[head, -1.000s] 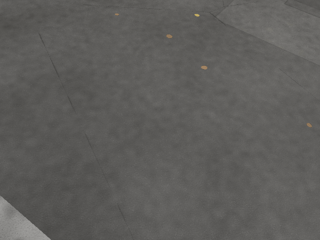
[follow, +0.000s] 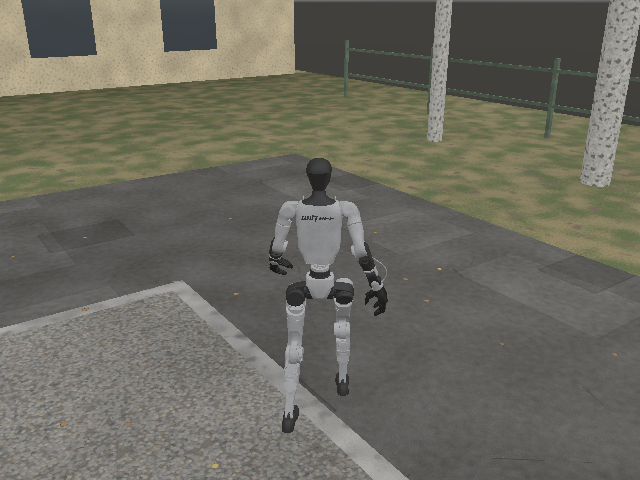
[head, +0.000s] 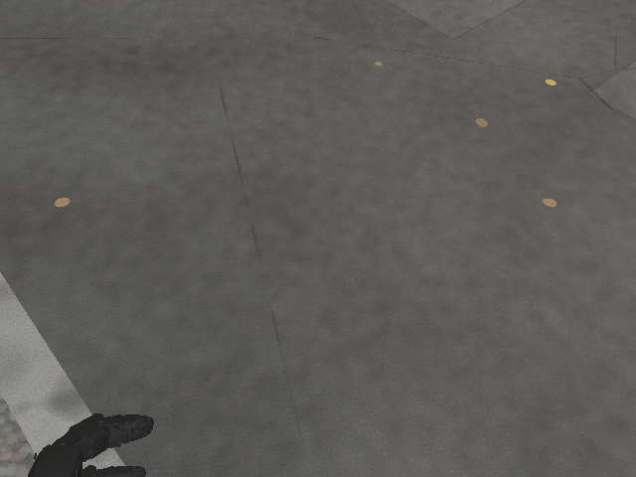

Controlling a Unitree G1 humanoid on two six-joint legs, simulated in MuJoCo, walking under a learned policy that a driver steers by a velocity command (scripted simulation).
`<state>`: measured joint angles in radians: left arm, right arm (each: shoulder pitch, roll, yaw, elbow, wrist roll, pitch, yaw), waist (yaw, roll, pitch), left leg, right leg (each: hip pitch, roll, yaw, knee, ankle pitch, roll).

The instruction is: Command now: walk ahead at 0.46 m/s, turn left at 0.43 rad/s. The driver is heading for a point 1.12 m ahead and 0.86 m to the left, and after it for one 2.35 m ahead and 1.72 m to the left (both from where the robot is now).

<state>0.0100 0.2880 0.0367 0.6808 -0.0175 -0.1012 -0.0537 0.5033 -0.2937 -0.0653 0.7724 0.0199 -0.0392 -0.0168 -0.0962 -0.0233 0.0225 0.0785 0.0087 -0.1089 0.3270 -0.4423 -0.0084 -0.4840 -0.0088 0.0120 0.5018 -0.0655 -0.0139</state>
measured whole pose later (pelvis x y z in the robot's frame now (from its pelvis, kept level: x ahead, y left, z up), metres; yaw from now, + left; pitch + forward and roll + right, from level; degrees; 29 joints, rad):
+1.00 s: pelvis +0.53 +0.13 +0.01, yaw +34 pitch +2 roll +0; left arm 0.00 0.29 0.04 0.68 0.01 -0.11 -0.03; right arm 0.38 -0.31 -0.08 0.70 0.02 -0.02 -0.03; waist -0.09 -0.05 0.03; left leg -0.07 -0.11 -0.22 0.48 -0.42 0.06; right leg -0.51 0.01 0.07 0.47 0.03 0.02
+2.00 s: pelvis +0.65 +0.21 +0.01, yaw +64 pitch +0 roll +0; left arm 0.17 0.27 0.04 0.77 0.02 0.00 -0.01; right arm 0.16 -0.28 -0.04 0.64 -0.01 0.03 -0.02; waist 0.01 0.03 0.02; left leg -0.35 -0.06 -0.11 0.67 -0.41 0.00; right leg -0.24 0.00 0.00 0.52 -0.29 -0.01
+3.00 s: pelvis +0.84 +0.58 +0.02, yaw +52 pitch +1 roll -1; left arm 0.31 0.29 0.06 0.73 -0.01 -0.06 -0.02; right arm 0.17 -0.31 -0.03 0.68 -0.02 -0.10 -0.01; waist 0.04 0.03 0.05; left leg -0.64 0.11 -0.09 1.00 -0.23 -0.05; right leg -0.22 0.13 0.07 0.35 -0.14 -0.10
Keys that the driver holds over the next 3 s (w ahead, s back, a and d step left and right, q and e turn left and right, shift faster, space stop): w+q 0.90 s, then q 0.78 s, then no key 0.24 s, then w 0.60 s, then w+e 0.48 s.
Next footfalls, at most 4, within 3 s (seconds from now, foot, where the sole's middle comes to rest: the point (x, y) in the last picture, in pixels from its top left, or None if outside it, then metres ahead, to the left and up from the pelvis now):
0.52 left None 0.41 0.18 -0.76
1.02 right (234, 348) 0.76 0.14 -0.76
1.48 left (144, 435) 0.58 0.32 -0.76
1.92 right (211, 346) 0.77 0.19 -0.76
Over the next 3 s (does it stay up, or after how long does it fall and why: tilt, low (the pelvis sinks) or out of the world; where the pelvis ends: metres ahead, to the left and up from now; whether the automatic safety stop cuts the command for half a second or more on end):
stays up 0.84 0.58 0.02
